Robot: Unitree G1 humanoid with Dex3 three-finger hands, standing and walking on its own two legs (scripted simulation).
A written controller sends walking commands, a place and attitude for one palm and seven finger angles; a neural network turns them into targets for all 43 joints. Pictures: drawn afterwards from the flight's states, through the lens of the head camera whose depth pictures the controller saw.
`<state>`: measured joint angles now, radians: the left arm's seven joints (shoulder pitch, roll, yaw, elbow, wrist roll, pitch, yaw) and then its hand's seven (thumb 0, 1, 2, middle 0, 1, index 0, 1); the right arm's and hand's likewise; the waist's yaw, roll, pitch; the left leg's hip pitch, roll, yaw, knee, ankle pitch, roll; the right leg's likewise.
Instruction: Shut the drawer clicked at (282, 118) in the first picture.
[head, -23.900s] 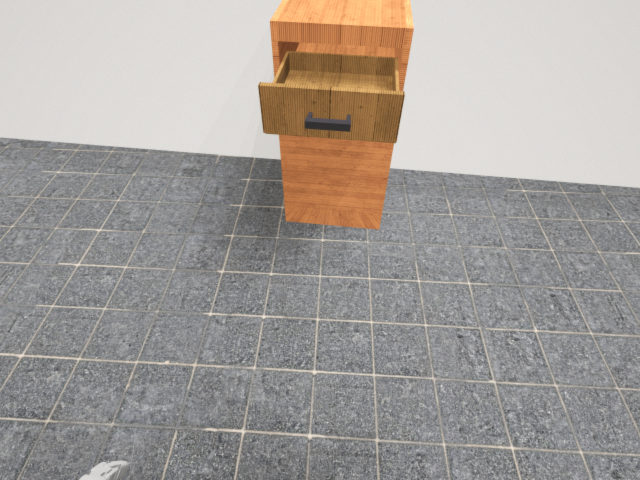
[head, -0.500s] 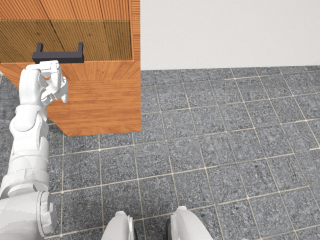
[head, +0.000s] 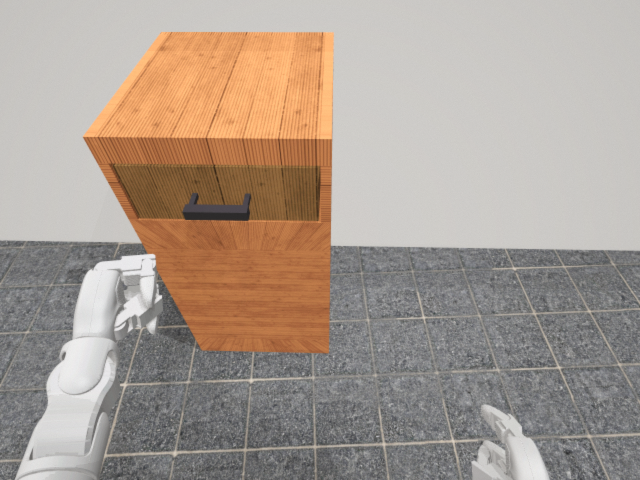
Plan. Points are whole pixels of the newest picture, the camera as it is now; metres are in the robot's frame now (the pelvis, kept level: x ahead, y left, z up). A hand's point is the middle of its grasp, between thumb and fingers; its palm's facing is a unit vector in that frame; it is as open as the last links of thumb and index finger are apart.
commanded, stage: draw the hand back to the body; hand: left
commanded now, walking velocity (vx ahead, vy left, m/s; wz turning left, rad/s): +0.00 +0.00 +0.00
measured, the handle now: (218, 205) +0.60 +0.22 -0.04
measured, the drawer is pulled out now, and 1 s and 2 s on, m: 0.00 0.00 0.00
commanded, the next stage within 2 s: step back with the hand held close in 0.70 s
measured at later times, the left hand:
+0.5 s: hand (52, 373) +0.18 +0.22 +0.18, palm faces +0.38 -0.84 -0.38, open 3.2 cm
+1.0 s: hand (37, 364) +0.18 +0.23 +0.18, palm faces +0.38 -0.81 -0.45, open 3.2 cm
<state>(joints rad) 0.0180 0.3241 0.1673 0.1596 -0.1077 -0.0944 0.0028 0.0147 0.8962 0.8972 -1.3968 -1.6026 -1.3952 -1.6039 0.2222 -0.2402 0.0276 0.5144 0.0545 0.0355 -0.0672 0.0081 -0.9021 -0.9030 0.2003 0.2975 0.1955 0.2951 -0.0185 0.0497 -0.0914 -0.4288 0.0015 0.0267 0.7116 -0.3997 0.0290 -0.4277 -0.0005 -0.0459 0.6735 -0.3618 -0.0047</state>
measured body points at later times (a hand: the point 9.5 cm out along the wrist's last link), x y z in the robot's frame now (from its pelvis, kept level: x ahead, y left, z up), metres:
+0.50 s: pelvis +0.00 -0.01 +0.02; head -0.03 -0.04 +0.47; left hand +0.16 +0.27 +0.20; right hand +0.19 -0.23 -0.06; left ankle -0.02 +0.10 -0.72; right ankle -0.01 -0.12 -0.72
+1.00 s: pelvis -0.01 -0.01 +0.02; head -0.01 -0.03 +0.47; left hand +0.16 +0.27 +0.21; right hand +0.17 -0.25 -0.06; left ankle -0.03 +0.10 -0.72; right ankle -0.01 -0.12 -0.72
